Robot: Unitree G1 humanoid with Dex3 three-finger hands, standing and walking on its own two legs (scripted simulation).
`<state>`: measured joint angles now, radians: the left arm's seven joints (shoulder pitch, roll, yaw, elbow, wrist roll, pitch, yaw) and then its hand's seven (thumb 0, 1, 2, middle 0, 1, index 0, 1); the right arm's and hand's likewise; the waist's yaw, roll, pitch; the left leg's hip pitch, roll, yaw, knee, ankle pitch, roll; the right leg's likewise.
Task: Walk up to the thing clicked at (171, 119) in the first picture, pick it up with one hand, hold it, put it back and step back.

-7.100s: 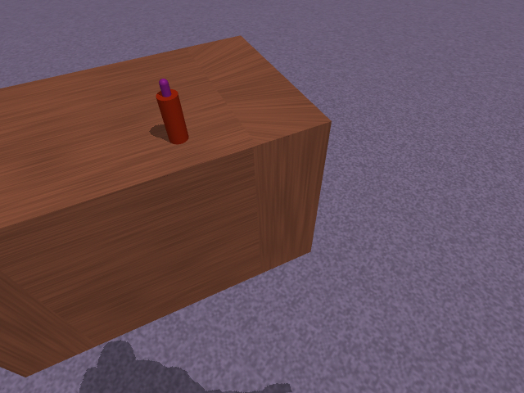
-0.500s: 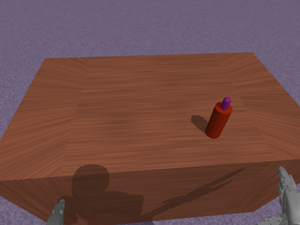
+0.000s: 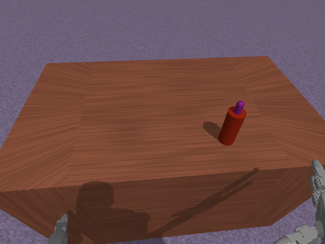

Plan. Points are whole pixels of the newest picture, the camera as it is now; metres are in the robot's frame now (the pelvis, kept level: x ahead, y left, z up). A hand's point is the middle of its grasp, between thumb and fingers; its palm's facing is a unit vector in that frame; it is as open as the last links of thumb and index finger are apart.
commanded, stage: rise first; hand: right
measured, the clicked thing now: (232, 122) +0.47 -0.22 +0.01
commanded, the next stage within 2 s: go down in 0.44 s
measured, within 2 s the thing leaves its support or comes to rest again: neither
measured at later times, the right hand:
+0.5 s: hand (303, 208) +0.18 -0.26 +0.07, palm faces +0.32 +0.86 -0.40, open 17.3 cm
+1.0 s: hand (310, 186) +0.22 -0.29 +0.08, palm faces +0.36 +0.89 -0.28, open 17.2 cm
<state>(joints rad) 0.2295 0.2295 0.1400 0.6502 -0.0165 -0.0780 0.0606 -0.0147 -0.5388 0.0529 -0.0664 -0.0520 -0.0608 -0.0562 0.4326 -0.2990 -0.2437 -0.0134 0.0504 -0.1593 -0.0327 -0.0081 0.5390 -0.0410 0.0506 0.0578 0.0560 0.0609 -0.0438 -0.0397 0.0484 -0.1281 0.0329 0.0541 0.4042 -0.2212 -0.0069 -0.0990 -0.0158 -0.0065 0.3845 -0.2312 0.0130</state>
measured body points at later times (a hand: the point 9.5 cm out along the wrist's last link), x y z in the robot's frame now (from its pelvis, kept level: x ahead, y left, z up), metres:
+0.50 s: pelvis +0.00 +0.00 +0.00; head +0.00 +0.01 +0.45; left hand +0.16 +0.26 -0.09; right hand +0.16 -0.31 +0.09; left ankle +0.00 +0.12 -0.74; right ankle -0.01 -0.13 -0.74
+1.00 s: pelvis +0.00 +0.00 +0.00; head +0.01 +0.01 +0.45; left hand +0.17 +0.27 -0.09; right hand +0.20 -0.34 +0.10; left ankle +0.00 +0.12 -0.74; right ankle -0.01 -0.13 -0.74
